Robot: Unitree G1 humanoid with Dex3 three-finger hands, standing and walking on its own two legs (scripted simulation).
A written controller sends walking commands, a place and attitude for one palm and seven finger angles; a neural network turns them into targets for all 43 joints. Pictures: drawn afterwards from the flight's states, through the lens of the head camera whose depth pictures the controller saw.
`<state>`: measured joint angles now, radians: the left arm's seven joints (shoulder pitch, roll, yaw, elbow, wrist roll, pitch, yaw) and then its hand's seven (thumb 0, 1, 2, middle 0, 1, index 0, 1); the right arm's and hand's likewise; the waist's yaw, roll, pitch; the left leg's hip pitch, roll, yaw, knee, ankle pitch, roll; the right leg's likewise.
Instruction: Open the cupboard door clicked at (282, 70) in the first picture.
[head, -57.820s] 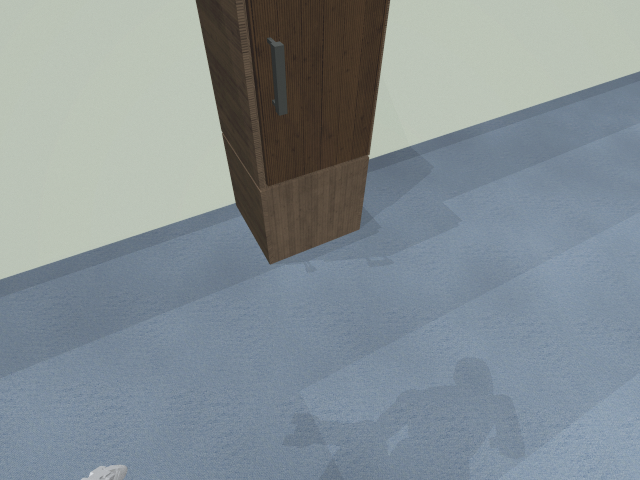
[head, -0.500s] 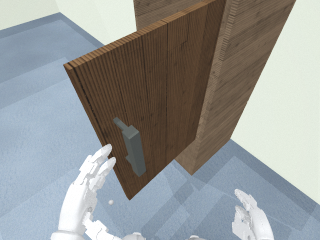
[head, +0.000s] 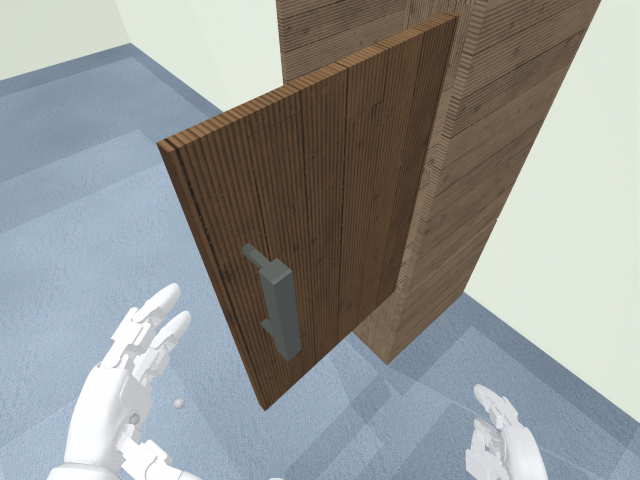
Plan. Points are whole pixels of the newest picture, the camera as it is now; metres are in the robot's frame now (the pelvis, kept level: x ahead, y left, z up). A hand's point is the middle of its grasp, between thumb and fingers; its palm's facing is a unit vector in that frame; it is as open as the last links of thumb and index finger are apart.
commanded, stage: draw the hand back to the body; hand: left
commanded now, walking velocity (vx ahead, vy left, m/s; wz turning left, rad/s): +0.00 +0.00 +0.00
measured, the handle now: (271, 304) +0.31 +0.08 +0.08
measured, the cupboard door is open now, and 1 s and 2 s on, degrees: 93 93 93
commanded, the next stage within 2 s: step back with the hand held close in 1.32 s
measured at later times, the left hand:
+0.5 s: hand (84, 377) +0.19 +0.22 +0.15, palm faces +0.23 -0.92 -0.33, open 14.3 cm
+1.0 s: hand out of the picture +0.21 +0.28 +0.22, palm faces +0.44 -0.81 -0.39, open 8.5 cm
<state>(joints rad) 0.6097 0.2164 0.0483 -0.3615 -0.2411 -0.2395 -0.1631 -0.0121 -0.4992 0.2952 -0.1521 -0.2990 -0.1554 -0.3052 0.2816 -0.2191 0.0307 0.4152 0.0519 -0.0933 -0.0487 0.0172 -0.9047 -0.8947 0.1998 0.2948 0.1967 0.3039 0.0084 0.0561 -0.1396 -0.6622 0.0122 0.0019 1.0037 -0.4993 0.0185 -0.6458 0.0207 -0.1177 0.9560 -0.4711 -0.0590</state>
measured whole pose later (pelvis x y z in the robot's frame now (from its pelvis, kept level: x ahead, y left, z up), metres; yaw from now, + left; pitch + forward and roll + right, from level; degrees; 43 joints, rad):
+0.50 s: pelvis +0.01 +0.02 +0.04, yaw -1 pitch +1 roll -2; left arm 0.63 0.30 0.11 -0.48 -0.06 -0.04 0.10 -0.01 -0.16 0.44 -0.17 -0.30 -0.17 -0.31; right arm 0.26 -0.22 0.06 0.50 0.03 -0.11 -0.10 0.02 -0.90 -0.89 0.20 0.29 0.20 0.30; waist 0.05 0.06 -0.07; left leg -0.34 0.00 0.03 0.71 -0.39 0.04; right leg -0.32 0.02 -0.08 0.65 -0.34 -0.03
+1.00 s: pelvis +0.02 +0.02 +0.06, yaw -2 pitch -4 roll -1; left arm 0.48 0.36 0.34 -0.41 -0.07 -0.07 0.12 0.01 0.70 0.81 -0.20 -0.30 -0.21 -0.31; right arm 0.19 -0.23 0.03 0.62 0.01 -0.11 -0.06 0.02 -0.90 -0.89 0.20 0.30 0.20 0.30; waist 0.07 0.06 0.01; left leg -0.10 -0.01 0.05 0.44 -0.27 0.04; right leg -0.10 0.02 -0.06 0.40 -0.23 -0.03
